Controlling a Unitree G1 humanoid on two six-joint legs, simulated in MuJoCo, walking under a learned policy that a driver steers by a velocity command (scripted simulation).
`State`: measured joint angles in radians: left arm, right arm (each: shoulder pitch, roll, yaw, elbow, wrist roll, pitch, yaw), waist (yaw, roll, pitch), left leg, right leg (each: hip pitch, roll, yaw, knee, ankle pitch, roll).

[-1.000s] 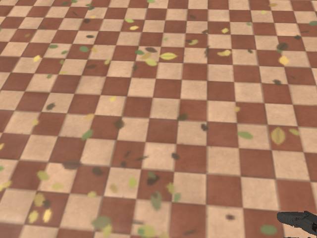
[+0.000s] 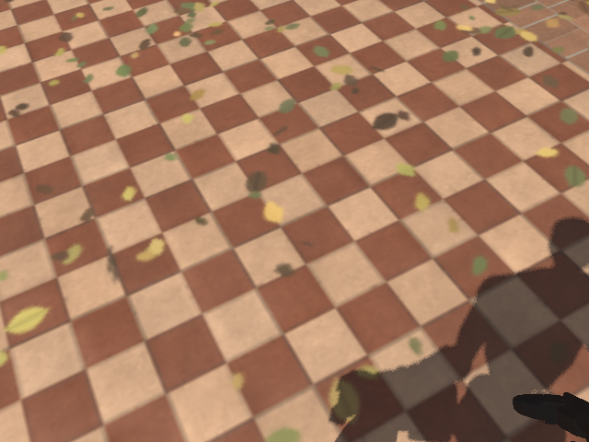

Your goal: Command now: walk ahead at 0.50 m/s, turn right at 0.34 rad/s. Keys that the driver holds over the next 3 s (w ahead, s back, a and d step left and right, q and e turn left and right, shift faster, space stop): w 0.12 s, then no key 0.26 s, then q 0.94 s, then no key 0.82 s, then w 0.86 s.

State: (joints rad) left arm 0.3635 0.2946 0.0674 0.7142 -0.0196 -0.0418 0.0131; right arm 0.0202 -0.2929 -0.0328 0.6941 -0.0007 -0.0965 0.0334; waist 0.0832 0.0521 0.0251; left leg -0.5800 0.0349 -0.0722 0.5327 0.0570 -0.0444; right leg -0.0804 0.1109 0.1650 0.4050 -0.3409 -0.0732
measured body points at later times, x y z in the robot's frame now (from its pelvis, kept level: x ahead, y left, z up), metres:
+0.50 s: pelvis +0.22 +0.02 +0.00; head +0.25 +0.01 +0.45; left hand +0.43 +0.25 -0.09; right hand +0.27 -0.26 -0.13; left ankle +0.18 +0.14 -0.74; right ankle +0.30 -0.11 -0.74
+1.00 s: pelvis +0.25 +0.05 +0.00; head +0.28 +0.09 +0.45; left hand +0.33 +0.37 -0.12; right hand +0.42 -0.21 -0.09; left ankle +0.24 +0.14 -0.74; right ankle +0.28 -0.10 -0.66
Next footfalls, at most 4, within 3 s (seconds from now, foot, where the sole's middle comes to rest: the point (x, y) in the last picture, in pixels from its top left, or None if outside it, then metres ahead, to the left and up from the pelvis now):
0.06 left None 0.22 0.13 -0.77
0.48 right None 0.34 -0.11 -0.77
0.84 left None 0.28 0.15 -0.77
1.32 right None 0.36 -0.06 -0.77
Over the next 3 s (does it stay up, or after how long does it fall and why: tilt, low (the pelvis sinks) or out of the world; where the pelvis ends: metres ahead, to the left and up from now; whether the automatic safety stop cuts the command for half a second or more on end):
stays up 0.54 0.23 0.00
